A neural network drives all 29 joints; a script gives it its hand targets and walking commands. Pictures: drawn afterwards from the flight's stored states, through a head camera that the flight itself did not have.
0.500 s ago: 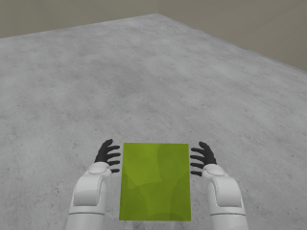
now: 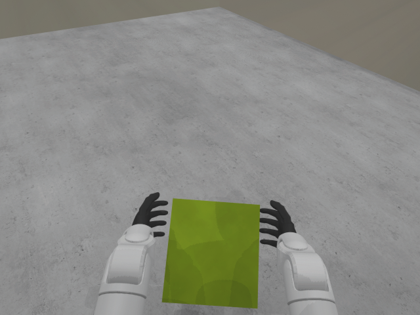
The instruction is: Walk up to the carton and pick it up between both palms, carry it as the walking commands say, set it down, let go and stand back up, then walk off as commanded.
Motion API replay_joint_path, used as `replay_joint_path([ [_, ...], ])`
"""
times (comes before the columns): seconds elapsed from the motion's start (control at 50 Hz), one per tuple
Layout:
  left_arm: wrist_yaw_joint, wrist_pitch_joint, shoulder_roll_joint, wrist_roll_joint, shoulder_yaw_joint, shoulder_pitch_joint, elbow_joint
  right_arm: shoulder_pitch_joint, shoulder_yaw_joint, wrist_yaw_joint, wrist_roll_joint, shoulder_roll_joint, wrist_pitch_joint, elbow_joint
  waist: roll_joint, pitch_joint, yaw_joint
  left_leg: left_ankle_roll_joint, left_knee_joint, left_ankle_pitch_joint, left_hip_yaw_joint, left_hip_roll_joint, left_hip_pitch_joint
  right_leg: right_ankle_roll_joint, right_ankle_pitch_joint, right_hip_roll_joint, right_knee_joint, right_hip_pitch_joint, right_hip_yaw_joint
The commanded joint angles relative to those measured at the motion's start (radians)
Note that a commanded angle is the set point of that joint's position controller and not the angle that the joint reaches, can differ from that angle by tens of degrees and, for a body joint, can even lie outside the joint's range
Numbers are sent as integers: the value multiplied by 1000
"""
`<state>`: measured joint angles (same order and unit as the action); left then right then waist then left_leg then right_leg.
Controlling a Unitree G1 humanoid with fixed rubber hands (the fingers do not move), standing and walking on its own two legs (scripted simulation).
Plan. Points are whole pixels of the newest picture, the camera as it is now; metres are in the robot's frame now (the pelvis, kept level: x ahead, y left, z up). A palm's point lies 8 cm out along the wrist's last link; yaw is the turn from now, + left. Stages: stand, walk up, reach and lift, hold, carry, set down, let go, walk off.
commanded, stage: hold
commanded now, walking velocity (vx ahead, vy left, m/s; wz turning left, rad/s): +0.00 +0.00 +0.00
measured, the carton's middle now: (211, 246) +0.31 -0.02 -0.09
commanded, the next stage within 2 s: set down in 0.66 s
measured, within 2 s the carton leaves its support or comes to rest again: neither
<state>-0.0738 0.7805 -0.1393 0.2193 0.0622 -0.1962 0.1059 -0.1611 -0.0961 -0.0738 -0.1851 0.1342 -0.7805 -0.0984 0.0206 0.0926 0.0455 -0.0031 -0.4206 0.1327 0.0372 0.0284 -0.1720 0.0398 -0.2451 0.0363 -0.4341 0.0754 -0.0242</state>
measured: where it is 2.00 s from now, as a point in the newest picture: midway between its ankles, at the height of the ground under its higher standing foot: outside the picture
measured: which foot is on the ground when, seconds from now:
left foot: down 0.00-1.00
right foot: down 0.00-1.00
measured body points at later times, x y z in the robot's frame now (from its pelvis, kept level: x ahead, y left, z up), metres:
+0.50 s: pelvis -0.02 +0.00 +0.00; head -0.07 +0.02 +0.44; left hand +0.31 +0.11 +0.05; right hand +0.29 -0.16 +0.05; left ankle +0.07 +0.12 -0.74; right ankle +0.00 -0.15 -0.74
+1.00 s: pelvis +0.01 -0.01 +0.00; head -0.02 -0.01 +0.45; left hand +0.32 +0.12 +0.01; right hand +0.31 -0.16 +0.01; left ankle +0.07 +0.12 -0.74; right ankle +0.00 -0.15 -0.74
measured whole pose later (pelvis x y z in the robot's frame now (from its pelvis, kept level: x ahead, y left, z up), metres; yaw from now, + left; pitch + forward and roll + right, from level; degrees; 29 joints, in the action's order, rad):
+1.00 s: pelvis +0.01 -0.01 +0.00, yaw -2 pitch -5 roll +0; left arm 0.00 0.65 -0.17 0.33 0.26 -0.33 0.42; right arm -0.34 -0.25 -0.02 -0.33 0.17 -0.65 -0.46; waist 0.01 0.01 -0.01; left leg -0.02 -0.43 0.16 -0.09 -0.01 -0.19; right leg 0.02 -0.26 -0.01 -0.45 0.11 -0.09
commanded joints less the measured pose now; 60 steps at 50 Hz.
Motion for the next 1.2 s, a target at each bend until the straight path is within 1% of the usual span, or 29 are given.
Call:
replay_joint_path([
  [0.0, 277, -71, -1026, -267, -537, -532, -66, -623, 520, 276, 252, 981, 82, 98, -4, -367, 16, 19, 10, -125, -137, -81, 352, -62, 126, -99, 88, 125, -78],
  [0.04, 289, -65, -1034, -243, -485, -578, 10, -667, 468, 289, 230, 996, 81, 9, -3, -314, 16, 22, 21, -12, -134, -83, 327, -67, 29, -94, 101, 142, -81],
  [0.08, 300, -63, -1040, -220, -432, -628, 78, -726, 421, 300, 215, 1022, 83, -67, 1, -294, 0, 25, 25, 54, -128, -86, 299, -66, -28, -92, 108, 142, -84],
  [0.18, 320, -56, -1044, -174, -300, -731, 251, -850, 295, 327, 173, 1038, 92, -256, 7, -257, -41, 21, 42, 135, -111, -79, 254, -59, -115, -89, 117, 158, -85],
  [0.22, 324, -56, -1043, -161, -262, -766, 299, -891, 248, 331, 155, 1030, 100, -308, 0, -242, -45, 18, 48, 159, -105, -76, 247, -58, -143, -89, 119, 176, -85],
  [0.28, 327, -64, -1049, -154, -233, -816, 337, -943, 202, 335, 137, 1019, 115, -353, -13, -238, -42, 12, 54, 179, -101, -70, 250, -58, -167, -88, 118, 200, -83],
  [0.36, 323, -79, -1063, -157, -234, -853, 348, -979, 188, 338, 130, 1014, 133, -364, -25, -266, -35, 4, 53, 174, -101, -64, 268, -57, -163, -87, 113, 220, -78],
  [0.44, 316, -91, -1080, -167, -257, -849, 335, -983, 212, 339, 138, 1014, 142, -338, -26, -310, -34, -4, 49, 140, -105, -60, 295, -56, -134, -86, 106, 226, -73],
  [0.54, 306, -93, -1097, -177, -289, -805, 307, -960, 260, 342, 154, 1013, 143, -290, -21, -355, -37, -9, 45, 79, -111, -58, 324, -56, -82, -88, 99, 219, -70],
  [0.64, 301, -84, -1107, -181, -317, -737, 264, -902, 307, 341, 169, 1021, 132, -241, -17, -389, -43, -9, 40, -18, -112, -62, 343, -51, 0, -92, 94, 189, -72],
  [0.66, 280, -68, -1160, -113, -284, -583, 345, -883, 429, 363, 169, 1070, 121, -250, -31, -385, -173, 11, 62, -73, -112, -88, 302, -72, 1, -136, 102, 127, -31],
  [0.68, 286, -72, -1148, -121, -297, -602, 325, -853, 390, 360, 158, 1057, 121, -259, -35, -370, -124, 7, 64, -64, -114, -89, 291, -70, 7, -138, 106, 127, -32],
  [0.7, 291, -76, -1148, -131, -299, -613, 315, -822, 362, 357, 146, 1046, 124, -267, -31, -357, -91, 5, 66, -66, -117, -93, 300, -69, 14, -138, 110, 144, -32],
  [0.72, 297, -82, -1145, -139, -298, -623, 305, -795, 340, 353, 134, 1041, 131, -268, -30, -349, -68, 6, 62, -72, -119, -97, 310, -69, 24, -133, 115, 157, -35],
  [0.8, 317, -109, -1128, -153, -296, -634, 276, -738, 305, 335, 109, 1042, 158, -263, -38, -348, -41, 7, 39, -97, -115, -112, 297, -64, 60, -124, 111, 164, -45],
  [0.88, 328, -148, -1095, -153, -280, -618, 271, -694, 293, 314, 103, 1059, 185, -272, -16, -362, -37, 10, 16, -121, -113, -119, 250, -50, 112, -120, 93, 140, -53],
  [0.98, 325, -202, -1046, -132, -246, -587, 296, -663, 292, 294, 98, 1063, 227, -300, 8, -381, -57, 15, -13, -148, -106, -127, 185, -33, 159, -120, 65, 131, -63],
  [1.06, 316, -249, -1026, -102, -211, -577, 338, -661, 279, 284, 86, 1059, 278, -345, 7, -401, -69, 15, -47, -167, -104, -133, 126, -30, 174, -124, 32, 168, -68],
  [1.18, 297, -337, -1015, -59, -165, -599, 418, -687, 239, 268, 53, 1036, 376, -418, -2, -467, -64, 12, -109, -193, -106, -144, 48, -33, 189, -137, -32, 248, -69],
])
